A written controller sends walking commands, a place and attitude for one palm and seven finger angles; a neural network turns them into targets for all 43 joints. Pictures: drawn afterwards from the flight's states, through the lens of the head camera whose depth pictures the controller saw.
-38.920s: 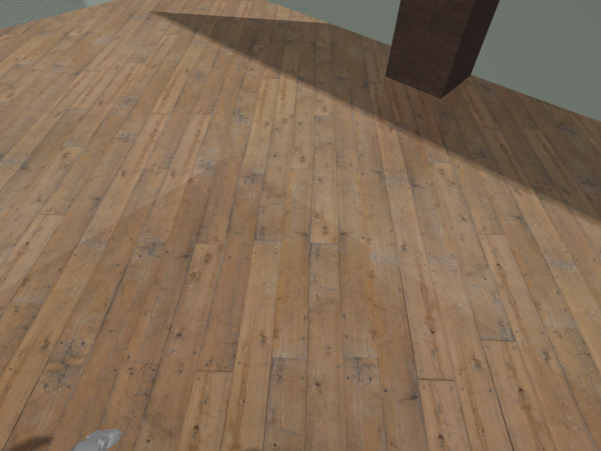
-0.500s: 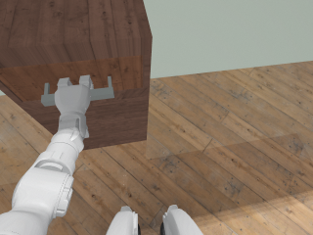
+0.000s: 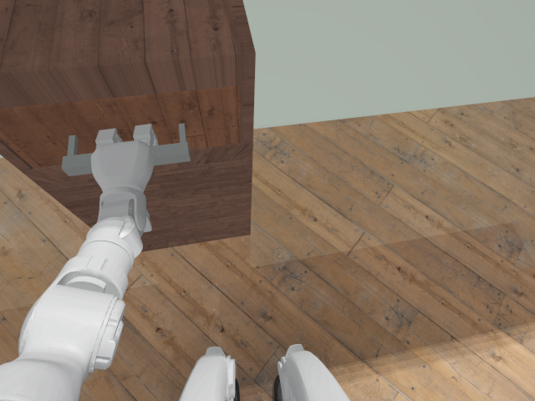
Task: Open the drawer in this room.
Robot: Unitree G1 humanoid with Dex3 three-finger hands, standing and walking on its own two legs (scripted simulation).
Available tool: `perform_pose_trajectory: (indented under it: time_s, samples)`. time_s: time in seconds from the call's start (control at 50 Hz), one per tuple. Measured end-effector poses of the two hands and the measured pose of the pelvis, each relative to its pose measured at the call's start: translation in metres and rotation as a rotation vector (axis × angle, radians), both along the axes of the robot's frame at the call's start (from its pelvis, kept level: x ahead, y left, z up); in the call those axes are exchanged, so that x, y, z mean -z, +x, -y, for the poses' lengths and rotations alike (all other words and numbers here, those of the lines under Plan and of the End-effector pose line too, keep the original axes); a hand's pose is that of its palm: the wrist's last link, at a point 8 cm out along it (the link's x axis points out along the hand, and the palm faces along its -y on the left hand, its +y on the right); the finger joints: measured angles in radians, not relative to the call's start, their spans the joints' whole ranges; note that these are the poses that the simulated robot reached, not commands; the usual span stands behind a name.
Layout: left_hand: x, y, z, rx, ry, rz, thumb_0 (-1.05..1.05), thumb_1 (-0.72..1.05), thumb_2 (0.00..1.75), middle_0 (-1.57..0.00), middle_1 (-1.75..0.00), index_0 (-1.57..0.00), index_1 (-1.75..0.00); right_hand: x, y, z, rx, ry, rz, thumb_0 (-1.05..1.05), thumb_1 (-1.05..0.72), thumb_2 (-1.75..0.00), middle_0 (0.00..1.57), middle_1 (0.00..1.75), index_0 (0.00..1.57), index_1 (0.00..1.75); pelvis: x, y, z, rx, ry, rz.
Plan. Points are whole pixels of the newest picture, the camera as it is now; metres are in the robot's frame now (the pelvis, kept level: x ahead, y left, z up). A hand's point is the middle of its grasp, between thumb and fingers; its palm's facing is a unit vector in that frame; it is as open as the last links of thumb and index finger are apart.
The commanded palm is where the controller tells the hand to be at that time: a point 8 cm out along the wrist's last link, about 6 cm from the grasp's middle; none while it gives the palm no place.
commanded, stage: lower the fingers behind the handle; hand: left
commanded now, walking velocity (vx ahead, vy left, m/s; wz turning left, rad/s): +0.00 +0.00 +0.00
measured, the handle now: (128, 147) +0.53 +0.20 -0.03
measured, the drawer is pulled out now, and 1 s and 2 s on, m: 0.00 0.00 0.10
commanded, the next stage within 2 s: close the thumb around the handle in 0.12 s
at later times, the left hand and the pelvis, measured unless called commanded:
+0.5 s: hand (137, 179) +0.48 +0.19 -0.05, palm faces -0.06 -0.05 -1.00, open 11.6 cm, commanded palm +0.46 +0.19 +0.01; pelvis +0.00 +0.00 +0.00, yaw +0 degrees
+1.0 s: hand (134, 182) +0.47 +0.19 -0.05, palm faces -0.05 -0.04 -1.00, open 5.8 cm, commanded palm +0.45 +0.18 +0.01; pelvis +0.00 +0.00 +0.00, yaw +0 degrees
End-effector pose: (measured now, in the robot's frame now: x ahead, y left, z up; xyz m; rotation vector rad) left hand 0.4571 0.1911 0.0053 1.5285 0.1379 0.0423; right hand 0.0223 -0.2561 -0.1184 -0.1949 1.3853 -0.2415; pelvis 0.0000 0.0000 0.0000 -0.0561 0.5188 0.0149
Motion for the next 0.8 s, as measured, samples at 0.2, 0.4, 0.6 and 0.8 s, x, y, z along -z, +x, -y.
perform_pose_trajectory:
  time_s: [0.2, 0.4, 0.6, 0.8]
  samples:
    - [0.0, -0.0006, 0.0016, 0.006, 0.005, 0.001, 0.0, -0.48, 0.3, -0.31, -1.2, -0.32, -1.2, 0.0001, -0.0017, 0.0045, -0.001, -0.003, -0.005, 0.0, -0.91, -0.9, 0.2, 0.3, 0.2, 0.3, 0.0, 0.0007, 0.0026, -0.001, 0.003, -0.002]
    - [0.0002, 0.0015, 0.0019, -0.003, 0.004, -0.001, 0.0, -0.35, 0.35, -0.32, -1.21, -0.33, -1.22, 0.0002, -0.0019, 0.0063, 0.001, -0.005, -0.006, 0.0, -0.91, -0.9, 0.2, 0.3, 0.2, 0.3, 0.0002, 0.001, 0.0041, 0.001, 0.005, -0.003]
    - [-0.0011, 0.0009, -0.0007, 0.006, -0.006, 0.0, 0.0, 0.11, 0.55, -0.35, -1.26, -0.37, -1.27, -0.0006, -0.0013, 0.0054, 0.004, -0.007, 0.0, 0.0, -0.91, -0.9, 0.2, 0.3, 0.2, 0.3, -0.0002, 0.0013, 0.003, 0.005, 0.004, -0.002]
    - [-0.0026, -0.0027, -0.0032, 0.007, -0.004, 0.012, 0.0, 0.63, 0.78, -0.38, -1.32, -0.4, -1.32, -0.0008, -0.0002, 0.0022, 0.002, -0.001, -0.001, 0.0, -0.91, -0.9, 0.2, 0.3, 0.2, 0.3, -0.0009, 0.0012, 0.0001, 0.003, 0.002, 0.003]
